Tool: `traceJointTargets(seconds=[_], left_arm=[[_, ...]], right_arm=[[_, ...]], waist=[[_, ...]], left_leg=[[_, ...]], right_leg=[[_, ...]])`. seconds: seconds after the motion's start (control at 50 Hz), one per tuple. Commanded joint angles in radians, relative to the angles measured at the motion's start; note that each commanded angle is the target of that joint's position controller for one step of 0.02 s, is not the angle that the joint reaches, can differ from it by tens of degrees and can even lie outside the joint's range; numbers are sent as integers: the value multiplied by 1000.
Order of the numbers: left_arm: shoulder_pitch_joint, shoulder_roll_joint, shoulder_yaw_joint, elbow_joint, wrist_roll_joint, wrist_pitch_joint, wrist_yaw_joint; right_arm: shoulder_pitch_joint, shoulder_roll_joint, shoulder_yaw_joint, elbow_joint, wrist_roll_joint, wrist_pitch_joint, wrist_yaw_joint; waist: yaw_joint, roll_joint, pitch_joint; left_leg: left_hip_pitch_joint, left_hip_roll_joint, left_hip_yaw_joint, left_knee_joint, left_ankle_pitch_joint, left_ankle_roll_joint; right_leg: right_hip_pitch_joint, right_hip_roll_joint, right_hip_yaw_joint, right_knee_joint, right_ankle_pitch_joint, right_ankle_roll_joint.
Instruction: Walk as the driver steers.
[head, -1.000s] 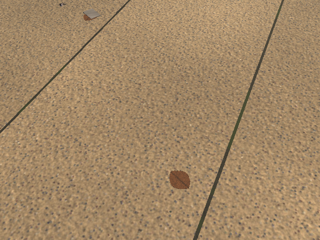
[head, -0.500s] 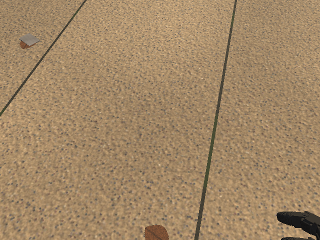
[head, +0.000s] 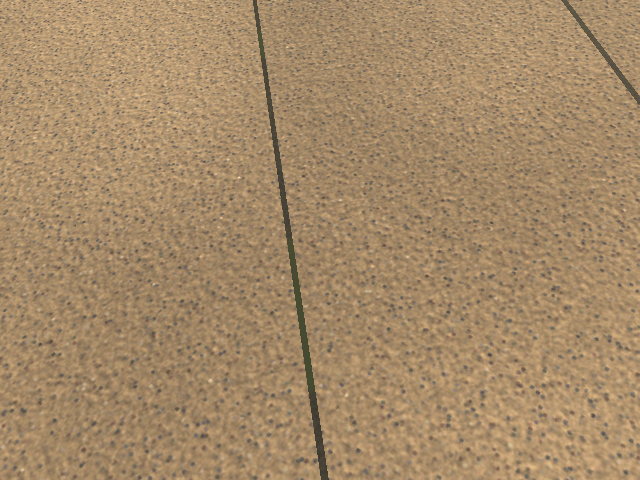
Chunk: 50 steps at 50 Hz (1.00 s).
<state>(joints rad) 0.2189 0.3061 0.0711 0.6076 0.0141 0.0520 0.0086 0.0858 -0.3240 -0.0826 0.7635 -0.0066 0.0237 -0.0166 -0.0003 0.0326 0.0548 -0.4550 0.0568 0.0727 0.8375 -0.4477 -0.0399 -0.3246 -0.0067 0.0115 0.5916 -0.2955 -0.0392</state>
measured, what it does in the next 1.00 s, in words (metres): walks ahead: left foot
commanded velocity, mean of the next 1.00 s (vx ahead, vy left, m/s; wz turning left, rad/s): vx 0.21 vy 0.00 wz -0.18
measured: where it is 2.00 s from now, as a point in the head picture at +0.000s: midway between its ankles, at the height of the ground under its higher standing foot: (384, 321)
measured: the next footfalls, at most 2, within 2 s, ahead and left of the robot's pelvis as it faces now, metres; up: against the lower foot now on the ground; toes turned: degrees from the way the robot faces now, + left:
left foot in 0.34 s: +0.07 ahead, +0.14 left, +0.00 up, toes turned -8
left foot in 1.10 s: +0.47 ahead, +0.07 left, +0.00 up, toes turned -6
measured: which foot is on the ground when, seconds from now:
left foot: up 0.00-0.32, down 0.34-0.66, up 0.68-1.00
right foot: down 0.00-1.00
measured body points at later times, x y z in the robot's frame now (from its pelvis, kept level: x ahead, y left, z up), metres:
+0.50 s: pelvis +0.03 +0.02 +0.00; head +0.03 +0.03 +0.45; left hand +0.21 +0.26 -0.10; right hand +0.12 -0.26 -0.10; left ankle +0.03 +0.14 -0.73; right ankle +0.01 -0.10 -0.72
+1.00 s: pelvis +0.19 -0.02 +0.01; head +0.22 -0.04 +0.45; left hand +0.19 +0.25 -0.11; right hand +0.40 -0.27 -0.08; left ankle +0.39 +0.10 -0.69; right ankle +0.03 -0.11 -0.73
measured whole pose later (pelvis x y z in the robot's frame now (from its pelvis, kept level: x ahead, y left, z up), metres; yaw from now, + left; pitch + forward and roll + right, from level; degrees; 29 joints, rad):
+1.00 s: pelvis +0.19 -0.02 +0.01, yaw -7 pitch +2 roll +0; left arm 0.48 0.25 0.05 0.80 -0.01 -0.06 0.01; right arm 0.02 -0.27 -0.03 0.73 0.02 -0.08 0.06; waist 0.10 0.04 0.03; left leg -0.64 0.06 0.01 0.61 0.01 0.00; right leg 0.10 0.03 -0.01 0.18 -0.32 -0.03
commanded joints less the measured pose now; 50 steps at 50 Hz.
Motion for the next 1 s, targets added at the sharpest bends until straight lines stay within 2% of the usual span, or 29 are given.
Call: traceJointTargets(seconds=[0.02,0.04,0.06,0.1,0.18,0.24,0.3,0.32,0.34,0.36,0.38,0.4,0.42,0.44,0.48,0.54,0.58,0.6,0.64,0.66,0.68,0.7,0.72,0.74,0.76,0.8,0.86,0.92,1.0], left_arm=[[-24,194,57,-74,-1,-47,10],[-54,169,47,-79,-17,-47,14],[-60,155,38,-83,-17,-45,19],[-57,136,29,-86,-9,-42,24],[-30,141,30,-70,-7,-34,27],[-35,148,28,-62,-2,-25,16],[-65,123,15,-47,-13,-23,8],[-72,107,7,-40,-20,-25,7],[-42,83,-1,-28,-12,-32,8],[0,59,-8,-27,11,-41,7],[29,44,-9,-23,12,-46,6],[4,64,-9,-8,21,-45,9],[-47,75,-4,-8,14,-42,11],[-73,75,0,-9,5,-37,13],[-89,77,5,-23,-12,-45,9],[-96,55,5,-18,-29,-84,-7],[-62,35,3,2,-34,-103,-19],[-23,29,6,27,-31,-110,-23],[90,41,19,82,-24,-112,-25],[185,76,30,98,-28,-114,-19],[260,190,57,100,-24,-115,-17],[287,174,53,102,-18,-126,-21],[250,129,35,97,-16,-138,-18],[226,107,28,87,-12,-146,-16],[203,102,24,86,-14,-147,-16],[186,85,14,84,-13,-140,-13],[204,89,13,98,-22,-132,-5],[234,116,18,119,-21,-127,4],[264,130,23,158,-34,-126,5]], right_arm=[[-44,-95,-32,-76,3,-14,-13],[-30,-103,-35,-66,-7,-12,-18],[-23,-98,-35,-63,-9,-13,-17],[2,-81,-29,-53,4,-17,-10],[-35,-43,-6,-60,9,-17,3],[-29,-58,-4,-61,16,-18,14],[7,-49,0,-51,16,-25,23],[35,-38,4,-41,7,-31,26],[51,-58,4,-41,-9,-37,26],[64,-136,-9,-49,-25,-39,20],[9,-118,0,-37,-22,-38,21],[-23,-49,18,-49,-16,-42,24],[-8,-44,19,-42,-13,-44,23],[28,-86,10,-32,-7,-43,19],[95,-146,-5,-14,7,-46,8],[144,-138,-6,-4,19,-49,-6],[103,-135,-6,-15,33,-47,-1],[75,-133,-6,-21,41,-43,3],[74,-94,5,-22,36,-45,10],[47,-33,25,-36,25,-55,18],[27,17,41,-82,20,-75,21],[-17,-56,22,-98,35,-92,17],[6,-86,9,-90,51,-105,23],[21,-75,12,-73,52,-113,30],[17,-70,11,-67,40,-120,36],[1,-53,12,-62,28,-121,51],[-55,-8,28,-79,20,-114,64],[-152,17,44,-112,25,-117,72],[-212,-13,39,-143,33,-121,83]], waist=[[2,-159,-115],[-6,-163,-119],[-14,-170,-133],[-18,-161,-168],[20,-183,-162],[35,-197,-141],[9,-181,-124],[-16,-162,-121],[-9,-124,-136],[33,27,-160],[81,150,-147],[56,135,-149],[22,132,-128],[-4,140,-91],[-25,181,11],[-46,159,46],[-16,134,33],[10,122,14],[55,79,-46],[93,-16,-74],[101,-286,-95],[126,-270,-44],[90,-189,4],[75,-151,6],[64,-119,19],[49,-116,18],[57,-105,16],[84,-117,41],[76,-129,74]], left_leg=[[-237,-23,-133,274,-14,-4],[-229,-23,-133,274,31,-13],[-188,-35,-127,296,62,-23],[-150,-45,-117,260,105,-38],[-62,-37,-111,26,111,-46],[38,-40,-97,-82,74,-36],[141,-45,-84,-277,149,-13],[224,-47,-77,-428,291,3],[320,1,-129,-474,422,27],[385,136,-253,-457,634,83],[291,188,-302,-458,582,184],[244,155,-296,-496,320,187],[236,107,-274,-517,88,154],[222,101,-293,-554,-102,151],[218,196,-424,-633,-296,206],[268,254,-484,-657,-230,255],[238,208,-397,-646,-139,234],[188,168,-331,-620,-77,218],[91,111,-242,-507,14,180],[-3,53,-169,-331,53,132],[-206,-72,-29,-29,23,58],[-350,-62,-109,178,-122,57],[-427,-12,-151,279,-65,80],[-447,16,-152,298,24,101],[-460,35,-146,272,98,106],[-401,57,-125,195,199,92],[-335,35,-74,32,317,43],[-217,-2,-39,-173,459,23],[-160,-22,-53,-287,496,59]], right_leg=[[195,-252,352,-269,316,-198],[192,-235,326,-258,359,-177],[172,-214,305,-247,426,-176],[197,-194,267,-232,482,-178],[218,-187,269,-207,443,-179],[164,-197,306,-200,410,-196],[135,-179,329,-166,396,-176],[106,-155,319,-154,356,-144],[64,-118,306,-142,266,-93],[13,-30,224,-39,109,-32],[36,27,135,-61,-32,18],[96,15,110,-83,-28,43],[88,38,81,-57,-45,42],[45,63,42,1,-102,37],[-86,53,-7,89,-138,29],[-181,-1,6,161,-203,5],[-75,0,-21,28,-167,-15],[46,23,-54,-75,-45,-20],[278,42,-60,-142,72,-18],[389,-62,89,-206,-2,-50],[493,-265,458,-331,-176,-166],[475,-368,665,-405,-236,-272],[479,-361,614,-398,-244,-265],[482,-319,527,-401,-210,-235],[473,-293,455,-413,-119,-210],[424,-243,322,-435,102,-171],[365,-195,181,-455,285,-164],[280,-168,100,-476,295,-150],[313,-221,93,-469,326,-140]])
